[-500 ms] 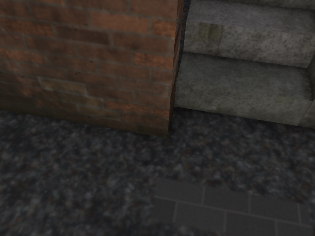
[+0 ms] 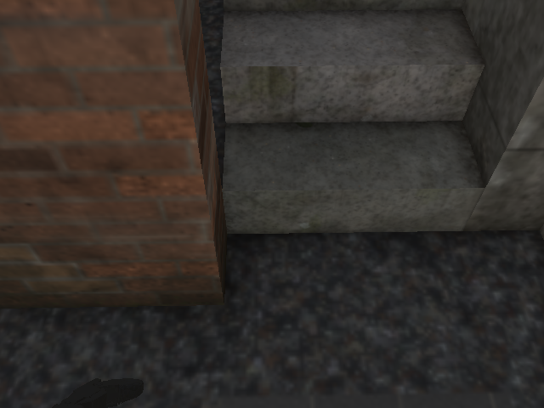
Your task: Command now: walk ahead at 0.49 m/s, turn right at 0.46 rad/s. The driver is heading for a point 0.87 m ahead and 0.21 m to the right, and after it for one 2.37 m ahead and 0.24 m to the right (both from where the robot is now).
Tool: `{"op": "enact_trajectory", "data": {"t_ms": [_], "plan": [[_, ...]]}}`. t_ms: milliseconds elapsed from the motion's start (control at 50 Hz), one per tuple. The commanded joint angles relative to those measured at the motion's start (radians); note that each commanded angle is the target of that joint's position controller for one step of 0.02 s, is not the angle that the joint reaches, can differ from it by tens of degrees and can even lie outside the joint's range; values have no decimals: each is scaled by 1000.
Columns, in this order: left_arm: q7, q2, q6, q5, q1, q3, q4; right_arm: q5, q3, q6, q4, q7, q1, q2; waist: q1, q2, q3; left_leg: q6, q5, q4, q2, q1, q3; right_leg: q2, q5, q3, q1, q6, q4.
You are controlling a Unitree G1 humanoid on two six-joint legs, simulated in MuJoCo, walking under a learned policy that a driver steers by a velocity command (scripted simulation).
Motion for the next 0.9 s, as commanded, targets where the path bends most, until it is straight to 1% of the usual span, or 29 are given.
{"op": "enact_trajectory", "data": {"t_ms": [20,40,60,120,160,180,240,300,320,340,380,400,420,440,460,480,500,540,560,600,640,720,780,800,820,840,860,880,900], "plan": [[35,215,11,25,370,63,11,31,-5,-105,-139,35,-54,-121,183,-153,-372,30,-2,733,-29,-810,-235,-357,-153,815,971,-273,-296],[40,193,3,30,303,56,-5,43,-7,-120,-173,38,-124,-158,163,-104,-275,50,89,701,15,-815,-222,-330,-30,667,826,-235,-310],[33,174,-4,26,225,47,-19,27,-12,-116,-170,32,-124,-156,97,16,-196,42,140,600,59,-746,-216,-295,107,556,632,-210,-336],[23,143,-12,19,126,27,-42,-4,-23,-61,-180,12,-86,-142,-8,14,-109,-2,153,431,111,-577,-208,-220,195,417,329,-194,-400],[31,183,-5,13,132,39,-48,-22,-21,-46,-216,7,-121,-126,-18,-3,-85,-39,219,286,97,-535,-172,-174,217,331,218,-189,-414],[44,220,1,35,114,47,-69,-26,-17,-37,-223,-8,-166,-113,-4,6,-55,-64,260,232,51,-533,-141,-175,463,308,186,-181,-396],[59,208,39,0,203,49,-34,-16,-4,-21,-247,-7,-261,-81,30,-59,-109,-60,472,-24,8,-460,-138,-89,270,234,186,-104,-322],[62,206,56,10,228,48,-28,1,-2,-14,-262,-3,-339,-104,61,-117,-78,-61,488,-159,-27,-438,-159,-108,105,327,198,-89,-294],[44,187,79,13,239,41,-47,37,-18,-14,-228,-19,-246,-160,52,-174,-114,-60,416,-189,-24,-357,-147,-64,-192,311,186,-109,-266],[32,159,91,16,229,37,-64,51,-30,-23,-207,-25,-217,-190,49,-178,-113,-58,398,-190,-42,-258,-142,-71,-323,379,136,-106,-245],[30,112,95,14,238,20,-72,37,-48,-56,-198,-21,-172,-206,1,-138,-84,-20,350,-250,-12,-133,-143,-53,-435,412,70,-66,-113],[34,52,85,12,242,1,-86,8,-61,-73,-193,-24,-68,-244,-49,-36,-138,48,202,-316,152,14,-309,-1,-472,356,-9,-13,132],[33,12,69,26,275,-9,-115,-19,-71,-79,-181,-27,55,-312,-55,167,-224,151,125,-388,395,203,-646,96,-582,247,-149,41,449],[26,112,58,-11,303,13,-151,-22,-84,-86,-166,-35,61,-342,-17,309,-247,277,-205,-499,501,226,-1031,52,-488,303,-337,57,591],[27,209,64,-11,256,32,-151,2,-71,-87,-185,-41,-5,-265,-30,217,-178,250,-304,-515,464,176,-941,7,-400,315,-372,76,663],[30,221,77,14,190,37,-166,20,-64,-83,-186,-53,-40,-220,-31,184,-114,198,-185,-495,417,119,-778,-16,-318,283,-410,87,712],[31,211,84,23,189,39,-168,23,-53,-71,-196,-49,-67,-194,-16,137,-96,152,-42,-470,350,56,-624,-50,-257,256,-379,95,725],[23,150,98,21,176,31,-185,15,-40,-61,-191,-47,-105,-156,9,148,-36,111,188,-502,271,-95,-387,-92,-158,232,-294,111,653],[17,124,101,23,199,22,-185,-9,-42,-61,-198,-46,-115,-171,15,153,-38,123,285,-534,269,-158,-307,-90,-123,193,-227,120,622],[9,101,106,9,208,16,-196,-13,-47,-56,-208,-40,-125,-192,18,197,-41,141,311,-572,257,-197,-201,-110,-75,137,-149,143,511],[16,112,103,5,144,25,-216,14,-62,-45,-221,-34,-130,-226,5,181,-22,122,318,-583,253,-205,-127,-117,-48,95,-96,154,409],[3,124,104,8,98,31,-237,37,-81,-33,-246,-14,-138,-276,8,200,-24,73,242,-570,249,-204,-17,-92,-26,29,93,142,185],[5,134,89,15,203,37,-210,43,-81,-31,-241,19,-132,-261,69,162,-9,73,156,-470,238,-221,14,-61,-125,5,273,78,39],[21,163,100,27,344,53,-153,17,-65,-40,-223,24,-110,-222,129,117,-29,61,297,-285,198,-260,60,-5,-170,-14,419,51,-18],[42,244,106,31,513,81,-114,-13,-37,-48,-242,32,-98,-150,196,-93,-92,14,214,74,142,-426,101,-64,-137,116,633,19,-77],[61,396,99,42,527,91,-131,-51,0,-72,-314,36,-68,-38,100,-508,-168,-16,-226,491,30,-771,6,-291,2,596,796,-103,-152],[40,340,58,31,567,78,-133,17,-20,-94,-307,41,-63,-146,164,-375,-337,-23,-173,654,-12,-829,-164,-406,-254,874,814,-218,-348],[32,283,29,28,543,61,-120,69,-41,-101,-302,40,-151,-215,180,-262,-231,2,-106,698,33,-914,-178,-385,-250,757,779,-187,-338],[32,255,19,25,476,51,-116,61,-37,-98,-309,36,-197,-215,154,-201,-163,23,-13,652,74,-907,-160,-359,-171,626,679,-146,-315]]}}
Velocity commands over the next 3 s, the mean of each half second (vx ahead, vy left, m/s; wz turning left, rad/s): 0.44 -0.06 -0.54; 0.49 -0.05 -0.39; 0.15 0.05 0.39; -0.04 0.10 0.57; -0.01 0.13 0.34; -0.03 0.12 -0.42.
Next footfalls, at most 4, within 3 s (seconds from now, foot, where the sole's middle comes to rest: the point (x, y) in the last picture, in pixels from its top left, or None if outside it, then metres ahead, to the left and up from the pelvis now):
0.40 left None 0.38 0.11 -0.75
0.82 right None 0.40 -0.28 -0.75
1.26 left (355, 300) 0.70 -0.21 -0.75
1.68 right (437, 354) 0.54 -0.39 -0.75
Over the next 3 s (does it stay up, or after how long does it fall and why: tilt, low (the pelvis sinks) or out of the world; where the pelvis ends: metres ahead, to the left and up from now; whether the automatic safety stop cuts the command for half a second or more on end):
stays up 0.39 -0.09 0.02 its command is cut before an obstacle after 0.2 s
